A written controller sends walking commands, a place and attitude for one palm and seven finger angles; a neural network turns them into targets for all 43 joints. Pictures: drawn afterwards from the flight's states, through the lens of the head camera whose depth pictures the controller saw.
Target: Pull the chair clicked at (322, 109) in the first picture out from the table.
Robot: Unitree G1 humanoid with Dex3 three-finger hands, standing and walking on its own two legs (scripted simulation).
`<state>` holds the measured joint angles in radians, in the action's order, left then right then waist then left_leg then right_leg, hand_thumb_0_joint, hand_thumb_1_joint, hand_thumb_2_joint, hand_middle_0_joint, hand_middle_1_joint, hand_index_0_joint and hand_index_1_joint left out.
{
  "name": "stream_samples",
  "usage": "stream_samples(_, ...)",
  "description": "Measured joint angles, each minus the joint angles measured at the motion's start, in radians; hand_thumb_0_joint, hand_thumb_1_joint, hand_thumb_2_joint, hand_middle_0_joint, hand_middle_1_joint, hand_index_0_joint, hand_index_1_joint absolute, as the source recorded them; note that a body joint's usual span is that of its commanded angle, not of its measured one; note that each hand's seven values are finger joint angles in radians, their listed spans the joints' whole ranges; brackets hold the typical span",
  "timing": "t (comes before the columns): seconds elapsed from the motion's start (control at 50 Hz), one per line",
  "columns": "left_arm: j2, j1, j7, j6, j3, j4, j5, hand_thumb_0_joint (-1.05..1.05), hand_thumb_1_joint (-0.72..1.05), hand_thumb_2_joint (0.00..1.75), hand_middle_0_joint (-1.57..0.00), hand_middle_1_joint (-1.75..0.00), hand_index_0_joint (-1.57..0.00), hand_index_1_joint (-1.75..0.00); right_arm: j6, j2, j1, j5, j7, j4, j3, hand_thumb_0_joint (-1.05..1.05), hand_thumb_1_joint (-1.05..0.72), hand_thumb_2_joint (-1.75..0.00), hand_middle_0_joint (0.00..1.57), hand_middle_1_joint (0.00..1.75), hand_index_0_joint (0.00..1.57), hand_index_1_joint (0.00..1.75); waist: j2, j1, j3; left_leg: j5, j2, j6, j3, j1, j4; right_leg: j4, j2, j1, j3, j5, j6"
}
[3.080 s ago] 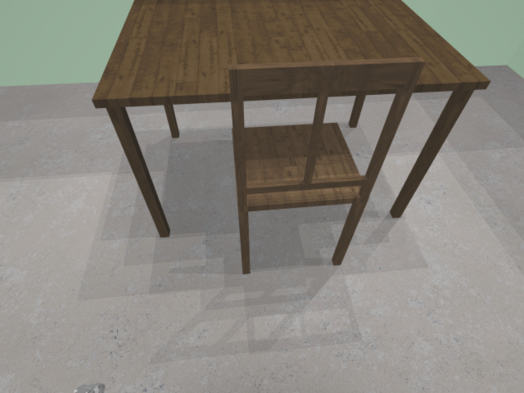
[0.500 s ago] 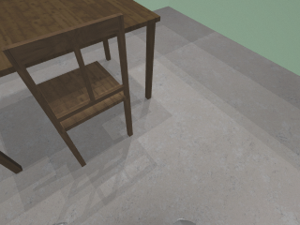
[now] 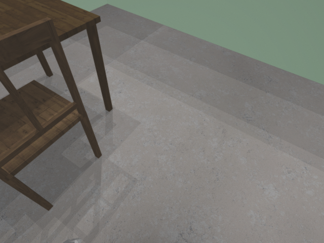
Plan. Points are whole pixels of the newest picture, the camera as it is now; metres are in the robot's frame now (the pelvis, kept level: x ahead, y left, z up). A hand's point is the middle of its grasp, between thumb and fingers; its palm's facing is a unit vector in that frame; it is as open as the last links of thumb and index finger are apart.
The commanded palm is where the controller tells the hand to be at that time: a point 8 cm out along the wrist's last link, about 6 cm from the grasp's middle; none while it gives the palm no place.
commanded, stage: walk to a spot facing it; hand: left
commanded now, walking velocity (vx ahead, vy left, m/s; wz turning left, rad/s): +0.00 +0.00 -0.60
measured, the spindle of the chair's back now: (21, 103) +0.53 +0.52 -0.06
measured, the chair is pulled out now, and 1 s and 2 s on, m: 0.00 0.00 0.00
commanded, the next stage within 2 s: turn to face it in 1.28 s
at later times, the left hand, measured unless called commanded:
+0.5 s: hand (114, 231) +0.17 +0.13 -0.15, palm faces -0.25 -0.94 -0.23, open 7.4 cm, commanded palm none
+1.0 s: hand (145, 163) +0.38 +0.07 -0.15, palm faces -0.57 -0.80 -0.17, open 7.4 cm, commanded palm none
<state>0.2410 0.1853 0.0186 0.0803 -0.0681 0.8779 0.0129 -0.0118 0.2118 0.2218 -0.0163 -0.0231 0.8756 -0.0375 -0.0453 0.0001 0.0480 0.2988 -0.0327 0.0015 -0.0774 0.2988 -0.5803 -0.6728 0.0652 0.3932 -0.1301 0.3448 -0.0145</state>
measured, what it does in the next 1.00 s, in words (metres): walks ahead, turning right: right foot, then left foot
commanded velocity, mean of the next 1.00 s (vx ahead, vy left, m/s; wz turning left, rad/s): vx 0.26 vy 0.00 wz -0.58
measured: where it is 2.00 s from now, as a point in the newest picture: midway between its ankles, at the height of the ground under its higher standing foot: (205, 213)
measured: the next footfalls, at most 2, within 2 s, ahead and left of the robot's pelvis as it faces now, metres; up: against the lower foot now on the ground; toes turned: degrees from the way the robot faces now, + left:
right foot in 0.36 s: +0.02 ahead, -0.15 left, +0.00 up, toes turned -21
left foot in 0.74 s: +0.28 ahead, +0.04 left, +0.00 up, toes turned -20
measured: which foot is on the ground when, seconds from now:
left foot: down 0.00-0.36, up 0.38-0.72, down 0.74-1.00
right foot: up 0.00-0.34, down 0.36-0.74, up 0.76-1.00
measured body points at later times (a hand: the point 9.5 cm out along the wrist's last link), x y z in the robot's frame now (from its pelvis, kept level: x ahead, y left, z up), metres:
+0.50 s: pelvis +0.03 -0.03 +0.00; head +0.05 -0.05 +0.45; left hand +0.18 +0.18 -0.13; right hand -0.03 -0.30 -0.15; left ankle +0.05 +0.10 -0.67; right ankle -0.02 -0.13 -0.73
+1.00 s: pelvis +0.20 -0.05 +0.02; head +0.24 -0.05 +0.47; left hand +0.41 +0.12 -0.14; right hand +0.07 -0.25 -0.12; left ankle +0.24 +0.05 -0.73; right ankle +0.16 -0.19 -0.65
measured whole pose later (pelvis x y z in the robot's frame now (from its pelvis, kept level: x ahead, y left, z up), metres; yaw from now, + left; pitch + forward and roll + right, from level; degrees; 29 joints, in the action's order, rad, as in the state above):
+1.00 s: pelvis +0.20 -0.05 +0.02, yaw -38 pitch +0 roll -1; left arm 0.24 0.21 0.06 0.04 -0.10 0.95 0.04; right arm 0.07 0.16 0.33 -0.02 -0.01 0.97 -0.04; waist -0.04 -0.01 0.04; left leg 0.26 -0.10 0.00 -0.29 0.12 -0.39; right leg -1.02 -0.10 0.60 0.08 0.22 -0.03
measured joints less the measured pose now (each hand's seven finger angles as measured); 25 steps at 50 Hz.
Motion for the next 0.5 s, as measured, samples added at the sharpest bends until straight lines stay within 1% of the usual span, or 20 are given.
stream_samples(0.02,0.006,0.000,0.003,0.003,-0.005,0.005,0.005,0.00,0.91,0.90,-0.20,-0.30,-0.20,-0.30,0.003,-0.009,0.002,-0.003,0.000,-0.001,0.006,0.01,-0.91,-0.89,0.20,0.30,0.20,0.30,-0.007,-0.001,0.002,0.003,-0.004,0.013,-0.014,-0.007,0.001,-0.099,-0.004,0.031,0.021,0.055,-0.008)
stream_samples(0.06,0.017,0.000,0.011,0.003,-0.013,0.014,0.010,0.01,0.91,0.90,-0.20,-0.30,-0.20,-0.30,0.006,-0.025,0.009,-0.006,-0.002,0.001,0.017,0.01,-0.91,-0.89,0.20,0.30,0.20,0.30,-0.014,-0.003,0.006,0.000,-0.016,0.021,-0.035,-0.033,0.030,-0.278,-0.019,0.082,0.066,0.088,-0.021)
stream_samples(0.08,0.021,0.001,0.014,0.003,-0.015,0.016,0.010,0.01,0.91,0.90,-0.20,-0.30,-0.20,-0.30,0.006,-0.031,0.012,-0.008,-0.003,0.004,0.021,0.01,-0.91,-0.89,0.20,0.30,0.20,0.30,-0.015,-0.006,0.010,-0.006,-0.021,0.021,-0.047,-0.049,0.050,-0.336,-0.031,0.096,0.084,0.084,-0.029)
stream_samples(0.12,0.022,0.001,0.018,0.004,-0.017,0.022,0.008,0.01,0.91,0.90,-0.20,-0.30,-0.20,-0.30,0.007,-0.038,0.015,-0.008,-0.003,0.011,0.024,0.01,-0.91,-0.89,0.21,0.30,0.20,0.30,-0.009,-0.010,0.016,-0.019,-0.035,0.021,-0.069,-0.077,0.085,-0.379,-0.055,0.100,0.118,0.079,-0.044)
stream_samples(0.18,0.017,-0.003,0.021,0.010,-0.014,0.029,0.005,0.01,0.91,0.90,-0.20,-0.30,-0.20,-0.30,0.009,-0.040,0.019,-0.008,-0.001,0.020,0.020,0.01,-0.91,-0.89,0.21,0.30,0.20,0.30,0.009,-0.008,0.026,-0.024,-0.058,0.016,-0.102,-0.104,0.108,-0.319,-0.088,0.072,0.156,0.090,-0.055)
stream_samples(0.24,0.010,-0.012,0.023,0.012,-0.010,0.033,0.005,0.01,0.91,0.90,-0.20,-0.30,-0.20,-0.30,0.009,-0.034,0.025,-0.010,0.006,0.031,0.011,0.01,-0.91,-0.89,0.21,0.30,0.20,0.30,0.024,-0.001,0.031,-0.010,-0.081,0.007,-0.140,-0.115,0.098,-0.213,-0.107,0.029,0.180,0.099,-0.050)
stream_samples(0.32,-0.007,-0.025,0.035,0.004,-0.004,0.033,0.010,0.01,0.91,0.90,-0.20,-0.30,-0.19,-0.30,0.010,-0.008,0.045,-0.015,0.014,0.052,-0.005,0.01,-0.91,-0.89,0.21,0.30,0.20,0.30,0.053,0.014,0.023,0.030,-0.117,-0.015,-0.194,-0.117,0.051,-0.066,-0.113,-0.043,0.212,0.115,-0.027)
stream_samples(0.36,-0.012,-0.026,0.039,-0.016,0.000,0.023,0.012,0.01,0.91,0.90,-0.20,-0.30,-0.20,-0.30,0.010,0.011,0.070,-0.014,0.019,0.060,-0.014,0.01,-0.91,-0.89,0.21,0.30,0.20,0.30,0.071,0.020,0.012,0.073,-0.145,-0.033,-0.207,-0.097,-0.020,0.070,-0.103,-0.113,0.234,0.068,-0.004)
stream_samples(0.38,-0.013,-0.028,0.037,-0.034,0.002,0.019,0.013,0.01,0.91,0.90,-0.20,-0.30,-0.20,-0.30,0.005,0.020,0.081,-0.010,0.022,0.066,-0.018,0.01,-0.91,-0.89,0.21,0.30,0.20,0.30,0.077,0.020,0.009,0.128,-0.158,-0.040,-0.196,-0.068,-0.103,0.101,-0.096,-0.121,0.235,-0.023,0.012)
stream_samples(0.4,-0.018,-0.030,0.030,-0.049,0.005,0.018,0.009,0.01,0.91,0.90,-0.20,-0.30,-0.20,-0.30,-0.007,0.031,0.085,-0.009,0.024,0.077,-0.021,0.01,-0.91,-0.89,0.21,0.30,0.20,0.30,0.088,0.021,0.010,0.195,-0.156,-0.046,-0.148,-0.026,-0.211,0.080,-0.087,-0.116,0.238,-0.053,0.023)
stream_samples(0.42,-0.024,-0.025,0.023,-0.062,0.009,0.017,0.005,0.01,0.91,0.90,-0.20,-0.30,-0.20,-0.30,-0.020,0.040,0.086,-0.009,0.025,0.089,-0.024,0.01,-0.91,-0.89,0.21,0.30,0.20,0.30,0.096,0.020,0.009,0.224,-0.143,-0.048,-0.096,0.021,-0.319,0.067,-0.080,-0.119,0.238,-0.043,0.031)
stream_samples(0.44,-0.031,-0.014,0.016,-0.072,0.010,0.016,0.002,0.00,0.91,0.90,-0.20,-0.30,-0.20,-0.30,-0.030,0.047,0.084,-0.009,0.027,0.101,-0.028,0.01,-0.91,-0.89,0.21,0.30,0.20,0.30,0.099,0.015,0.004,0.219,-0.129,-0.049,-0.057,0.064,-0.409,0.072,-0.073,-0.130,0.233,-0.029,0.036)
stream_samples(0.46,-0.036,0.003,0.010,-0.079,0.011,0.017,0.001,0.00,0.91,0.90,-0.20,-0.30,-0.20,-0.30,-0.034,0.053,0.079,-0.011,0.030,0.108,-0.030,0.01,-0.91,-0.89,0.20,0.30,0.20,0.30,0.099,0.009,-0.002,0.193,-0.118,-0.053,-0.033,0.101,-0.469,0.090,-0.068,-0.146,0.223,-0.022,0.038)
stream_samples(0.5,-0.041,0.041,0.003,-0.087,0.012,0.026,0.004,0.00,0.91,0.90,-0.20,-0.30,-0.20,-0.30,-0.031,0.057,0.063,-0.015,0.035,0.105,-0.035,0.01,-0.91,-0.89,0.20,0.30,0.20,0.30,0.092,0.005,-0.012,0.127,-0.108,-0.065,-0.013,0.157,-0.498,0.141,-0.060,-0.179,0.197,-0.030,0.037)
